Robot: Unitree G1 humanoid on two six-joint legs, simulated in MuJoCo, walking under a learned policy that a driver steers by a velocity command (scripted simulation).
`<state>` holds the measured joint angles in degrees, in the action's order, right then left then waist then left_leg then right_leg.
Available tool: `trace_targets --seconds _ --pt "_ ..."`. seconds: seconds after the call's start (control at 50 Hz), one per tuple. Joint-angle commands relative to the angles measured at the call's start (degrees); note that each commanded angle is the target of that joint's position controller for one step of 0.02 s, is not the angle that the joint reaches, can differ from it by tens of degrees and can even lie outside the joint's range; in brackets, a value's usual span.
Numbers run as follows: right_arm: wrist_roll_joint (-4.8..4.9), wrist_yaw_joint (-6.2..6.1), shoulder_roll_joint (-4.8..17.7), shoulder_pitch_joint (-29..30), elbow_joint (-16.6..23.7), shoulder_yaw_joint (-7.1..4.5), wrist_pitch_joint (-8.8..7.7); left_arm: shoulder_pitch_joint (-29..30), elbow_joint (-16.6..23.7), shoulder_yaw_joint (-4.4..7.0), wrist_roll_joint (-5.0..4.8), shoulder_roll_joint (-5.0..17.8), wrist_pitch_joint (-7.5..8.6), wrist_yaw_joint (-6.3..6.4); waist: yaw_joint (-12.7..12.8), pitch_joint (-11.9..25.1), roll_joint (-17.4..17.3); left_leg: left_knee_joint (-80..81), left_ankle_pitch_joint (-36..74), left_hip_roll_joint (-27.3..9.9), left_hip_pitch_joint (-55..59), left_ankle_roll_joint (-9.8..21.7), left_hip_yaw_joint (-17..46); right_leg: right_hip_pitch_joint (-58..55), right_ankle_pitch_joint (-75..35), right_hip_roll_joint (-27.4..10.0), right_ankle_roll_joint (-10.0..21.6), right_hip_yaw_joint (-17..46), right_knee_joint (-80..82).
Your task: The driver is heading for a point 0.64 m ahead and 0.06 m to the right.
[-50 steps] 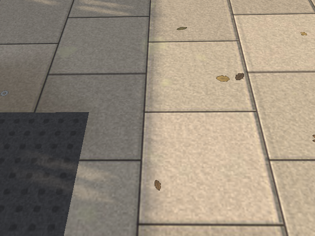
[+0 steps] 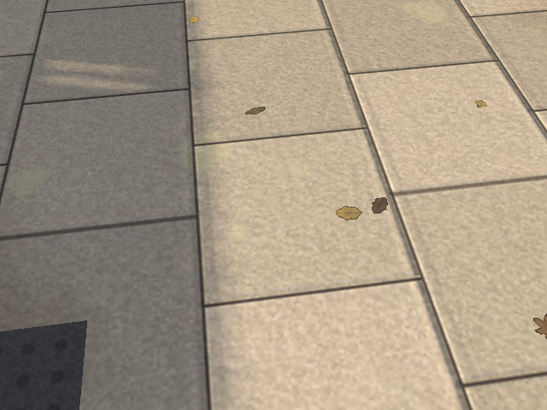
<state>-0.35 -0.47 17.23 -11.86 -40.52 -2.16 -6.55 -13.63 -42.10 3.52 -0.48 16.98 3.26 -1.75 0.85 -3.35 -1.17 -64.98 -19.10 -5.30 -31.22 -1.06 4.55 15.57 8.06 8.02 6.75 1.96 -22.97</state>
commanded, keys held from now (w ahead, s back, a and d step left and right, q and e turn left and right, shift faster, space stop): w+e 0.74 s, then no key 0.26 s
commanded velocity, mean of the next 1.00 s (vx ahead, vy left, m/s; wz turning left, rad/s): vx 0.44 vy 0.00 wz -0.52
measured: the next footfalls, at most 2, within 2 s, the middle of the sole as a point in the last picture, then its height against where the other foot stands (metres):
left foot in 0.28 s outside the picture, level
right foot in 0.80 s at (373, 379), level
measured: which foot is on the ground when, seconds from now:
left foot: up 0.00-0.26, down 0.28-0.78, up 0.80-1.00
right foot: down 0.00-0.28, up 0.30-0.78, down 0.80-1.00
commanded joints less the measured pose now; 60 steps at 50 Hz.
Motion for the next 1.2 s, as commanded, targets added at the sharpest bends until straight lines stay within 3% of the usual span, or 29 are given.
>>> trace_targets --seconds 0.02,0.1,0.16,0.22,0.26,0.28,0.3,0.32,0.34,0.36,0.4,0.44,0.5,0.6,0.68,0.74,0.76,0.78,0.8,0.82,0.84,0.86,0.88,0.9,0.94,0.98,1.08,1.16,1.2 --pt "-1.03 -0.49 5.36 -2.85 3.75 -1.58 0.64 2.75 4.87 2.20 -0.15 8.38 1.25 1.06 -2.39 2.76 2.73 6.94 5.36 -1.55 -2.34 -2.71 -0.83 1.95 -9.40 -15.11 11.53 15.56 12.24" --pt "-0.76 -0.18 2.83 6.86 6.37 -0.43 0.06 -0.76 4.00 2.61 -0.82 9.43 0.40 2.06 1.88 2.27 4.00 26.28 22.28 2.10 2.48 -3.87 -2.28 4.79 -4.75 -10.68 7.11 11.45 9.76" --pt "0.58 0.58 4.21 10.77 7.72 -0.82 -0.55 -4.51 2.88 2.75 -1.27 9.65 -0.43 2.33 3.60 3.35 5.24 32.88 23.98 4.29 4.69 -3.76 -1.12 0.66 -1.08 -12.32 6.03 15.70 6.35" --pt "1.05 1.14 6.77 9.22 7.85 -2.04 -1.13 -5.01 2.87 2.69 -1.08 9.06 -0.93 2.47 1.77 4.34 7.35 36.27 16.94 4.61 6.79 -1.54 0.58 -5.50 0.13 -14.81 4.33 21.81 0.31" --pt "0.76 0.77 8.71 1.30 6.29 -3.37 -1.66 -4.23 3.38 2.01 -0.68 6.83 -1.00 2.28 -2.92 7.53 7.81 39.42 15.00 3.73 18.77 1.86 -0.19 -4.08 -2.43 -12.22 1.57 20.99 -7.79" --pt "-0.40 0.23 11.68 -6.51 5.92 -4.25 -1.82 -4.72 4.32 0.59 0.08 2.87 -0.69 1.93 -6.21 15.09 2.23 38.77 10.95 -5.44 32.22 5.83 8.20 1.26 2.85 -8.71 -0.67 16.43 -22.94" --pt "-1.29 0.43 16.26 -11.55 3.83 -5.45 -0.93 -11.97 6.30 -0.49 -1.44 -0.29 -0.08 1.88 -3.24 22.13 -16.90 44.20 -2.47 -18.15 49.85 15.02 34.78 21.07 24.91 -0.64 -4.52 7.87 -41.93" --pt "-0.04 0.84 11.34 -11.29 4.30 -4.55 -0.56 -11.71 5.26 0.39 -2.09 5.66 -0.10 2.10 -4.38 19.51 -13.68 47.29 -14.95 -19.54 48.97 14.71 41.93 28.88 24.82 -5.45 -5.39 8.60 -50.39" --pt "0.17 0.58 7.93 -9.03 4.84 -3.60 -0.18 -6.00 5.73 1.41 -1.84 8.98 -0.47 2.16 -6.04 12.38 -7.84 47.93 -14.09 -16.96 43.10 12.31 32.91 30.94 19.23 -7.48 -5.90 7.89 -53.02" --pt "-0.27 0.46 6.83 -6.33 5.03 -3.11 0.22 -2.71 6.48 1.50 -1.14 8.70 -0.79 2.29 -5.47 8.23 -3.86 48.19 -5.91 -14.35 36.80 10.84 24.80 29.71 15.07 -9.29 -6.37 6.04 -52.43" --pt "-0.80 0.20 4.86 -3.66 4.32 -2.39 0.40 -0.75 7.64 1.78 -0.92 7.12 -1.00 1.73 -3.34 3.71 -5.02 50.68 5.34 -10.45 28.31 10.06 14.46 26.41 10.47 -12.24 -6.68 5.74 -48.19" --pt "-0.30 0.20 4.26 -3.10 3.45 -2.41 0.06 -1.30 7.74 1.50 -1.39 4.98 -1.74 1.37 -2.43 2.86 -6.25 53.23 9.29 -9.11 25.48 10.53 8.58 24.59 9.44 -13.14 -7.05 4.09 -45.59" --pt "-0.05 0.20 6.24 -3.47 1.77 -3.23 -0.22 1.72 9.10 0.96 -0.73 3.19 -2.36 1.22 -2.36 1.55 -4.15 55.52 15.50 -10.31 25.43 12.12 3.27 26.89 6.20 -14.03 -8.11 3.64 -39.44" --pt "0.22 -0.16 8.44 -3.64 -0.34 -3.89 0.63 8.32 10.12 0.26 -0.75 1.90 -1.57 -0.29 -4.31 0.47 -2.67 55.84 21.22 -8.97 27.70 10.39 -6.93 24.46 -7.09 -13.66 -7.61 0.44 -23.83" --pt "1.31 -0.18 10.40 -6.09 -2.37 -4.54 1.58 13.91 12.19 0.18 -1.06 1.99 -1.31 -1.59 -5.59 -1.43 -2.54 54.73 24.15 -10.42 31.89 8.89 -10.96 22.13 -6.43 -12.50 -5.27 -2.85 -15.84" --pt "2.20 -0.43 12.76 -5.83 -2.78 -5.33 2.61 11.68 12.72 1.52 -0.62 4.56 -1.69 -1.92 -2.51 1.47 -4.33 45.71 47.58 -10.94 35.68 7.31 -14.17 14.94 1.69 -8.34 -1.75 -6.79 -13.43" --pt "2.48 -0.60 13.13 -5.44 -2.78 -5.38 3.10 5.93 11.51 2.66 -0.26 6.40 -1.84 -1.73 1.13 4.57 -4.20 36.72 56.73 -9.92 34.58 6.44 -15.24 6.85 2.12 -5.74 -0.16 -7.89 -11.24" --pt "2.60 -0.77 11.82 -5.25 -2.55 -4.77 3.17 -3.43 9.06 4.32 -0.10 9.15 -1.96 -0.99 6.21 9.38 -2.46 24.29 55.84 -7.47 28.55 4.31 -16.62 -7.56 -5.31 -3.82 1.84 -7.36 -6.72" --pt "0.00 -0.62 7.00 -7.26 -0.94 -3.00 2.71 -9.28 7.82 5.28 -0.01 13.58 -2.36 0.41 6.44 15.15 7.85 5.64 20.49 -3.62 11.83 1.29 -15.96 -25.97 -21.58 -14.53 5.29 7.34 -8.69" --pt "-0.88 0.10 2.80 -13.36 1.20 -0.95 1.49 -5.36 10.39 5.06 1.09 18.43 -1.65 0.50 0.18 25.98 17.73 -13.57 -20.74 6.73 -5.52 -1.95 -7.46 -38.86 -26.71 -30.85 18.23 38.84 -3.82" --pt "1.30 0.55 9.44 -7.79 -0.20 -2.37 0.84 -6.36 10.53 3.76 0.79 12.64 -1.35 0.12 5.31 28.72 6.94 -16.52 -17.11 4.01 -6.58 -1.82 0.71 -36.17 -28.87 -30.04 16.95 34.97 -0.89" --pt "2.58 0.61 9.57 -4.08 0.85 -2.38 0.81 -3.85 9.23 2.83 0.56 10.18 -0.88 -0.09 4.24 19.75 6.46 -14.18 -13.01 1.76 -9.34 -1.34 -0.79 -29.43 -34.20 -27.73 14.56 24.56 -1.21" --pt "1.63 -0.03 8.52 -3.11 0.20 -2.12 0.95 -1.32 8.55 2.25 -0.24 8.03 -0.61 -0.06 2.21 13.94 2.08 -9.34 -9.12 -0.63 -8.67 -1.34 -1.56 -21.46 -33.92 -24.14 11.34 18.26 -0.83" --pt "0.62 -0.51 8.57 -2.51 -0.10 -2.31 1.42 1.48 8.53 1.83 -0.33 6.76 -0.60 0.12 0.57 10.88 2.47 -5.77 -6.63 -1.73 -6.14 -1.64 -1.74 -14.78 -33.71 -22.22 9.78 15.01 0.69" --pt "0.55 -0.80 7.80 -5.11 -1.10 -2.37 3.08 4.43 8.31 1.60 0.92 6.78 -0.40 0.37 -2.49 10.05 3.95 -3.18 -3.12 -1.65 1.60 -2.29 -1.99 -5.44 -36.84 -20.50 9.30 10.71 4.09" --pt "0.18 -1.19 5.82 -6.48 -1.72 -1.94 4.05 5.24 6.95 1.56 1.14 6.83 0.24 0.70 -3.63 10.27 4.04 1.54 0.10 -1.08 3.67 -3.34 -2.43 -2.87 -40.68 -19.69 9.66 7.23 5.33" --pt "0.03 -1.03 3.36 -0.66 -0.83 -1.08 4.48 5.55 3.78 1.07 1.14 6.13 -0.70 1.87 -1.85 9.83 5.82 18.76 11.40 -0.52 6.31 -3.59 -2.38 -3.67 -35.48 -16.92 6.89 2.42 5.53" --pt "0.28 -0.59 4.23 2.91 -0.24 -1.33 4.73 4.06 0.86 0.58 1.38 5.79 -1.56 1.67 -0.20 8.28 6.13 27.20 11.34 0.61 9.25 -2.77 -2.05 -5.36 -27.67 -18.63 6.62 5.25 4.38" --pt "-0.10 -0.36 4.33 2.47 -0.37 -1.54 4.63 4.82 -0.13 0.13 0.83 5.10 -1.85 1.54 -1.30 7.51 6.03 33.40 11.17 1.55 12.67 -1.17 -2.59 -5.24 -22.80 -18.54 5.44 6.60 1.58"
